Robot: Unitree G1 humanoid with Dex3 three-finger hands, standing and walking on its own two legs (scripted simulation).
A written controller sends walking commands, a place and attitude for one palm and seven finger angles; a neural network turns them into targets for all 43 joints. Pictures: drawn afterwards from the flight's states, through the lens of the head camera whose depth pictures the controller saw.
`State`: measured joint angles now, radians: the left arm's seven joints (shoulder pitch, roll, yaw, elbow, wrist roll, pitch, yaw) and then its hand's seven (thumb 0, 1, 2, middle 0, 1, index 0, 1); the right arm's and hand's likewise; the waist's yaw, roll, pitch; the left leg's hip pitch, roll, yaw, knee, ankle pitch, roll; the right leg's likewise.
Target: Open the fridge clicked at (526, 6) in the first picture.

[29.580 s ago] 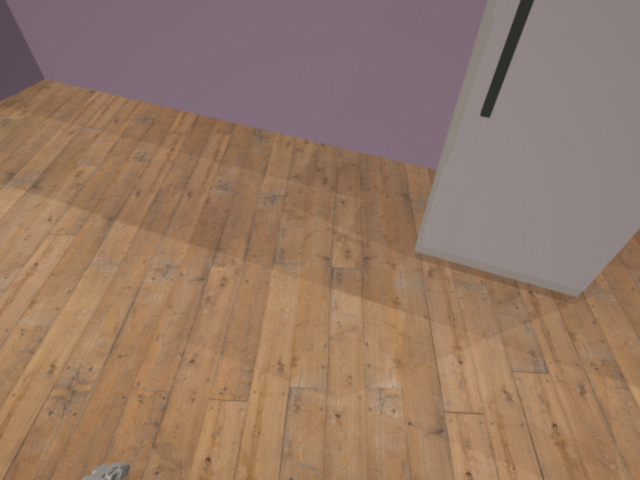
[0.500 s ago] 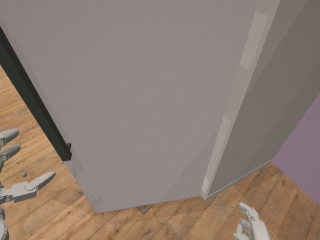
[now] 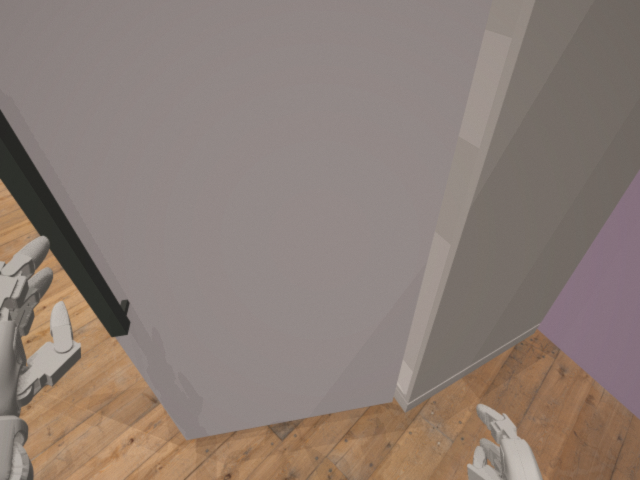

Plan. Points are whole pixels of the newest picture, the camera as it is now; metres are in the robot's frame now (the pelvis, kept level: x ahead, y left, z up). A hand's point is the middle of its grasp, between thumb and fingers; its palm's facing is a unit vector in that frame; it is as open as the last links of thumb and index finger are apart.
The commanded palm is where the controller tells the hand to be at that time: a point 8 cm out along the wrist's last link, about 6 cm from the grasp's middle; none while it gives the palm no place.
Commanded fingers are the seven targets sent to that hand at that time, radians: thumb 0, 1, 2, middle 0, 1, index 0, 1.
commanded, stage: draw the hand back to the body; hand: left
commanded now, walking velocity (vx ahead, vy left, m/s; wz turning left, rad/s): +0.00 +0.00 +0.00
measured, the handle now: (54, 208) +0.36 +0.39 +0.17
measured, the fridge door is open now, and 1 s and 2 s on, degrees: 71 71 71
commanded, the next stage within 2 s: step back with the hand held close in 0.18 s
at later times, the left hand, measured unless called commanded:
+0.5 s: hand (79, 348) +0.19 +0.26 +0.15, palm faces +0.41 -0.80 -0.43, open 7.4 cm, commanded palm +0.12 +0.30 +0.17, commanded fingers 0.00 0.90 0.90 -0.20 -0.30 -0.20 -0.30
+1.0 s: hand out of the picture +0.08 +0.32 +0.14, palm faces +0.49 -0.75 -0.44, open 7.4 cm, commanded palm +0.01 +0.35 +0.17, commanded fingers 0.00 0.90 0.90 -0.20 -0.30 -0.20 -0.30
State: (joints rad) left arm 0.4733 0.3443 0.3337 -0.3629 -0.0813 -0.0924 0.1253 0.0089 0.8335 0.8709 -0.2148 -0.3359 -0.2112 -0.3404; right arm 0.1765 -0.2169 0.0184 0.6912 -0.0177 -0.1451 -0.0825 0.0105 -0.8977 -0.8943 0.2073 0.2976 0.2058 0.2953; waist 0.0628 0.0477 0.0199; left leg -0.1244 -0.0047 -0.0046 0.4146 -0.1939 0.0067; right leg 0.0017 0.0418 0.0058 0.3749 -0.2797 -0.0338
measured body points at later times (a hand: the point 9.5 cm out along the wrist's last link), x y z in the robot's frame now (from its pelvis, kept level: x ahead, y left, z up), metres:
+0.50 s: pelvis -0.02 +0.00 +0.00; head -0.02 -0.01 +0.45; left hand +0.16 +0.30 +0.17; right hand +0.17 -0.23 -0.09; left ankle +0.03 +0.12 -0.74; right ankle -0.04 -0.10 -0.74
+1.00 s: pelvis -0.11 +0.04 -0.02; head -0.08 +0.06 +0.43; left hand +0.05 +0.36 +0.17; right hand +0.09 -0.17 -0.09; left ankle +0.02 +0.12 -0.74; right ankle -0.08 -0.09 -0.74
